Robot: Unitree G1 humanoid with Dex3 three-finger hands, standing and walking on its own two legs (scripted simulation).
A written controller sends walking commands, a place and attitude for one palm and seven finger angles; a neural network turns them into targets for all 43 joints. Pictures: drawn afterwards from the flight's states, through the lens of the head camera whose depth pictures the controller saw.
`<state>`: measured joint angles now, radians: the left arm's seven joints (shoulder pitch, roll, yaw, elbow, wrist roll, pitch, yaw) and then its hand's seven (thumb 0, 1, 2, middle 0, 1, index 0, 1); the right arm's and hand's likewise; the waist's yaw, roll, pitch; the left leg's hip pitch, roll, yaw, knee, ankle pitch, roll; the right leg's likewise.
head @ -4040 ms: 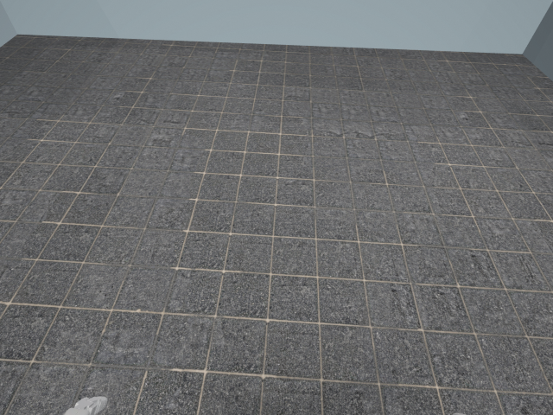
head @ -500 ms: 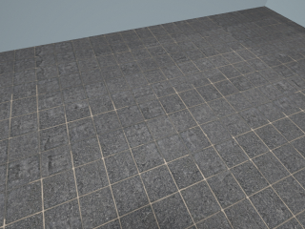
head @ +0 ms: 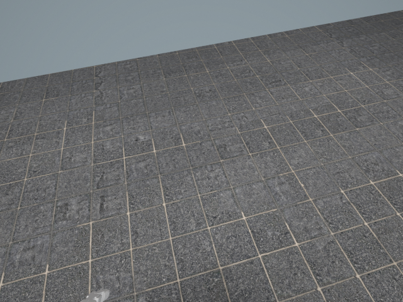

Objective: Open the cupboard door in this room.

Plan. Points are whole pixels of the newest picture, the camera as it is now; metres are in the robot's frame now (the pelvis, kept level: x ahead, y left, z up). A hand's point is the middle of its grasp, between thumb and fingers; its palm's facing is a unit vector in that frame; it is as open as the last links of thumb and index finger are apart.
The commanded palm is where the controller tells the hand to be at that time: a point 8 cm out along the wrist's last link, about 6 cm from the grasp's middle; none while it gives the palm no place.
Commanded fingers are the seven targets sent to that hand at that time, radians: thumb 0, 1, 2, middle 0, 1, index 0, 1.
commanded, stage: turn or walk to find it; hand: left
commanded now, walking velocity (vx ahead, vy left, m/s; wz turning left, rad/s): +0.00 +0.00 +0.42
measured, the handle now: out of the picture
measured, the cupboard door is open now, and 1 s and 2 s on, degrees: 0 0 0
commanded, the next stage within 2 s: none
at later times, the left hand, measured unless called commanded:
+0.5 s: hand out of the picture -0.06 +0.20 -0.18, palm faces +0.30 -0.92 -0.25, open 7.4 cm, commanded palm none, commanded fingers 0.00 0.90 0.90 -0.20 -0.30 -0.20 -0.30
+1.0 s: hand out of the picture -0.04 +0.19 -0.14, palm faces +0.45 -0.85 -0.28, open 7.4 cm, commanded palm none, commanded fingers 0.00 0.90 0.90 -0.20 -0.30 -0.20 -0.30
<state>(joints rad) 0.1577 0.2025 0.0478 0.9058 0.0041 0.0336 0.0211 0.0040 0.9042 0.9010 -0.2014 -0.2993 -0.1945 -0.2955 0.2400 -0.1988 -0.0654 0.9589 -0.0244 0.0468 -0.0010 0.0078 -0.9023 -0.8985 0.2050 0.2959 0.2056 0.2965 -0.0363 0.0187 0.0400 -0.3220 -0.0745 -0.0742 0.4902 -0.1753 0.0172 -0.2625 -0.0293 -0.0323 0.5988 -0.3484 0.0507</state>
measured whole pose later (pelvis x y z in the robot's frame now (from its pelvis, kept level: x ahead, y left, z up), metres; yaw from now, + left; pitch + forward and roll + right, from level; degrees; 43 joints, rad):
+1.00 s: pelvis -0.03 -0.03 +0.00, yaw +27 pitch +0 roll +2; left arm 0.20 0.17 0.03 0.90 0.02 0.01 0.02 0.00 0.90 0.90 -0.20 -0.30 -0.20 -0.30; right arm 0.20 -0.24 -0.09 0.96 -0.02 0.08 0.01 0.01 -0.91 -0.90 0.20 0.30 0.20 0.30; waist -0.01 0.05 0.06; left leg -0.45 -0.04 -0.05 1.00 -0.44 -0.02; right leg -0.24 -0.06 -0.12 0.56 -0.32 -0.03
